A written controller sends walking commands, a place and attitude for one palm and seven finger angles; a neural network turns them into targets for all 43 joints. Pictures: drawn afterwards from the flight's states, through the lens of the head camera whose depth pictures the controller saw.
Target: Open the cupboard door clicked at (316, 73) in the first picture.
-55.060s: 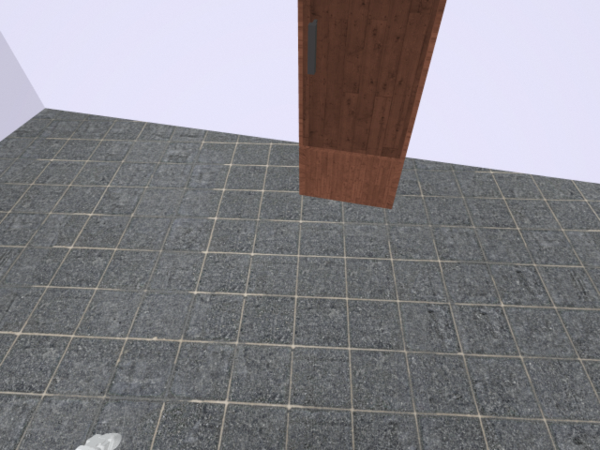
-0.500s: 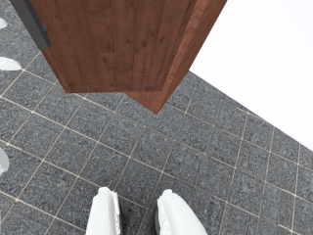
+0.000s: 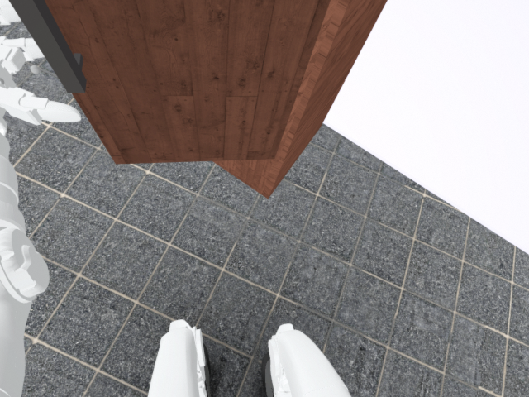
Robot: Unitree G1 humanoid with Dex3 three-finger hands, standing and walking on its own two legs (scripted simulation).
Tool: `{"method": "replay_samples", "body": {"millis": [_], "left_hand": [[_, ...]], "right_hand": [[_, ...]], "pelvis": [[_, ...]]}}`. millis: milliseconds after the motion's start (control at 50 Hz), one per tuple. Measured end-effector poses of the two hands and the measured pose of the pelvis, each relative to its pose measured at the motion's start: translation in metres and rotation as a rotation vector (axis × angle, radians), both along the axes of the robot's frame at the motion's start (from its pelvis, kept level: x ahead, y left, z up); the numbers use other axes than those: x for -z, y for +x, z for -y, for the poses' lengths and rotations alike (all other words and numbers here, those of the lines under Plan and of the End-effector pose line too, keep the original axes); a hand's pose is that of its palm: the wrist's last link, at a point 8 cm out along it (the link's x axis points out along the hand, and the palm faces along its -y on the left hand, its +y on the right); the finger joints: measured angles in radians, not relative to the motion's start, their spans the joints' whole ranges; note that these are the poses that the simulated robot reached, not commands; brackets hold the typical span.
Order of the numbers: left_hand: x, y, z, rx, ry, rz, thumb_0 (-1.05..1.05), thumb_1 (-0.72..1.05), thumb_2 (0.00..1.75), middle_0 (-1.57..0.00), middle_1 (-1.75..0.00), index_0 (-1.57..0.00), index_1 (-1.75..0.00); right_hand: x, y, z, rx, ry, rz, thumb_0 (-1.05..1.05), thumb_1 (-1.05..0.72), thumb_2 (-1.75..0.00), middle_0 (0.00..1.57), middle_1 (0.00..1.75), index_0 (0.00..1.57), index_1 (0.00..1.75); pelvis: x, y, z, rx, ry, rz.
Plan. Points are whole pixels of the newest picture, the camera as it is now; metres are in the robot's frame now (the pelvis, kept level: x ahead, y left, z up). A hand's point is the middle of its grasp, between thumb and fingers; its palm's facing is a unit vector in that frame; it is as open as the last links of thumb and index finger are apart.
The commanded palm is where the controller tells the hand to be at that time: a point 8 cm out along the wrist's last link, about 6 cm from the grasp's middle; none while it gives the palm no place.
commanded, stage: slide the fingers in behind the handle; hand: left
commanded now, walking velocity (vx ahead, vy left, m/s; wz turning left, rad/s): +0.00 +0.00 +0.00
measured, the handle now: (54, 31) +0.60 +0.24 +0.08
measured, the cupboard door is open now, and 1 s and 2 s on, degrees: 40 40 41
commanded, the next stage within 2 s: close the thumb around the handle in 1.14 s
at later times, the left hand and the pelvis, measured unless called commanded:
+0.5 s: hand (42, 73) +0.53 +0.24 +0.08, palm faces +0.09 -1.00 -0.01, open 14.2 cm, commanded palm +0.52 +0.25 +0.07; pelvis +0.00 -0.01 +0.00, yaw +1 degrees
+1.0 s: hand (70, 70) +0.54 +0.21 +0.08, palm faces +0.07 -1.00 -0.02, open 14.0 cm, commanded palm +0.52 +0.24 +0.07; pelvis +0.01 +0.00 +0.01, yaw +0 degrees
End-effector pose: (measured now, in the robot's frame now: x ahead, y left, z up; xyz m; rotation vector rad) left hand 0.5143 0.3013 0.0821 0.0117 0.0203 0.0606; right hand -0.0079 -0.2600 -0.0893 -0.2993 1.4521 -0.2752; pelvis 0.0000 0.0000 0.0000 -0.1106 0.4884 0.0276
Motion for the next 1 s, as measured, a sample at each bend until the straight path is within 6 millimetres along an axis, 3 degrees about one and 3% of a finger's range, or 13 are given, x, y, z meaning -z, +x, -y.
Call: {"method": "replay_samples", "body": {"millis": [280,520,780,840,1000], "left_hand": [[-0.001,-0.005,0.007,-0.024,0.005,-0.016,-0.01,-0.50,0.30,-0.28,-1.19,-0.29,-1.20],[0.000,-0.007,0.010,-0.035,-0.007,-0.007,-0.01,-0.50,0.30,-0.25,-1.19,-0.26,-1.19],[0.004,0.001,0.031,0.003,-0.014,-0.012,-0.01,-0.50,0.30,-0.24,-1.18,-0.26,-1.19],[0.006,0.004,0.039,0.009,-0.018,-0.012,-0.01,-0.50,0.30,-0.25,-1.19,-0.28,-1.20],[0.005,0.003,0.038,-0.014,0.004,-0.007,-0.01,-0.50,0.30,-0.28,-1.19,-0.30,-1.20]], "right_hand": [[0.001,-0.007,0.007,0.016,0.014,-0.010,0.01,-0.90,-0.90,0.21,0.30,0.21,0.30],[0.000,0.003,0.014,-0.013,0.002,-0.013,0.01,-0.90,-0.90,0.21,0.30,0.21,0.30],[-0.001,0.014,0.006,-0.028,0.019,0.006,0.01,-0.90,-0.90,0.21,0.30,0.21,0.30],[-0.001,0.013,0.003,-0.018,0.025,0.013,0.01,-0.90,-0.90,0.21,0.30,0.21,0.30],[0.002,0.004,-0.006,0.012,0.054,0.006,0.00,-0.90,-0.90,0.21,0.30,0.21,0.30]], "pelvis": [[-0.001,0.002,0.009,0.000,0.011,0.013],[-0.002,0.003,0.010,-0.013,0.011,0.010],[-0.004,0.007,0.005,-0.021,0.008,0.008],[-0.004,0.008,0.004,-0.015,0.009,0.007],[-0.005,0.009,0.002,0.000,0.016,0.015]]}}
